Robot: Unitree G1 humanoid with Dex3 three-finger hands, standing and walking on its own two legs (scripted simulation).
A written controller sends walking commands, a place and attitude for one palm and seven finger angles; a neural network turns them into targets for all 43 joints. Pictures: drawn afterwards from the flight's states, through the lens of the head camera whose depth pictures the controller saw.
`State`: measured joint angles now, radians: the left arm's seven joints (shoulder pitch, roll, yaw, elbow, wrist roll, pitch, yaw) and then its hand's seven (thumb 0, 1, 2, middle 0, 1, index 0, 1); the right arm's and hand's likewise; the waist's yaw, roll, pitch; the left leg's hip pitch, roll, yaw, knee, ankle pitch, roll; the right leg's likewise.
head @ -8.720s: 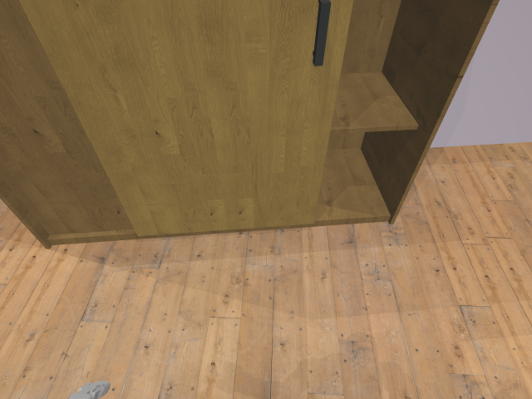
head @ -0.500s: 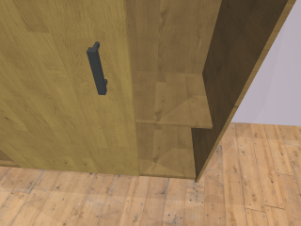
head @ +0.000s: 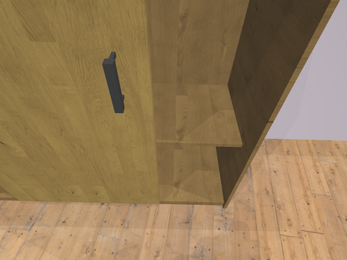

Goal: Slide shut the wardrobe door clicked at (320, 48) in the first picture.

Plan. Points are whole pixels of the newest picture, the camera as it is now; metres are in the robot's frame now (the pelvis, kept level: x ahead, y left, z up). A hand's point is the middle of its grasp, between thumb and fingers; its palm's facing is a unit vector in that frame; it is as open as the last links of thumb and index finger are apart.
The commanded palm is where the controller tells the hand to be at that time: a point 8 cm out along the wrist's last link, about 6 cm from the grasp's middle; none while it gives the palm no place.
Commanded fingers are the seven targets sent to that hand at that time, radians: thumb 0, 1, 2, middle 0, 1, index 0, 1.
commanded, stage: look again from close up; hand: left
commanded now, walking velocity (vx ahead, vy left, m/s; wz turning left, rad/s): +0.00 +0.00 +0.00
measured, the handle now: (116, 83) +0.50 +0.19 +0.14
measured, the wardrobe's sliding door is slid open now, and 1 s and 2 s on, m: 0.38 0.38 0.38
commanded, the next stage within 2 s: raise the hand with hooked fingers in 1.02 s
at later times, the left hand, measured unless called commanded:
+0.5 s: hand out of the picture +0.01 +0.16 -0.18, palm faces +0.02 -0.98 -0.21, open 7.3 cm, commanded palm none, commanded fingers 0.00 0.90 0.90 -0.20 -0.30 -0.20 -0.30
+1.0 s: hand out of the picture -0.01 +0.13 -0.18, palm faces +0.04 -0.98 -0.18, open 7.4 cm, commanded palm none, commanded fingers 0.00 0.90 0.90 -0.20 -0.30 -0.20 -0.30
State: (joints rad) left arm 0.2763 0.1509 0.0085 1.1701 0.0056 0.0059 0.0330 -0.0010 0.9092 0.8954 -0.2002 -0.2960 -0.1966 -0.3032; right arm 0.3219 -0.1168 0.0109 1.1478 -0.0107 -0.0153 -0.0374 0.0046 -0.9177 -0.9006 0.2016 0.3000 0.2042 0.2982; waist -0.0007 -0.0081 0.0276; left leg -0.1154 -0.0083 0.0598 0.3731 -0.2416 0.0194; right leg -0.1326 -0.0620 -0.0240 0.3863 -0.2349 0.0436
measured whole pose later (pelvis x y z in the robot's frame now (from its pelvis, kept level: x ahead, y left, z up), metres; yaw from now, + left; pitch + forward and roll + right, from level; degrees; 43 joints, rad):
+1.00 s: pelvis +0.00 -0.03 -0.01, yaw +0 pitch -1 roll +0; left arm 0.29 0.14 -0.01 1.12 0.01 -0.01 0.03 0.00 0.91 0.90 -0.20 -0.30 -0.20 -0.30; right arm 0.28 -0.14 0.02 1.14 -0.02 -0.02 -0.03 0.01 -0.92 -0.90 0.20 0.30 0.20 0.30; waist 0.00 0.00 0.03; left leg -0.16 0.04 0.04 0.46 -0.29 -0.02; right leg -0.18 -0.02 -0.04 0.48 -0.29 0.00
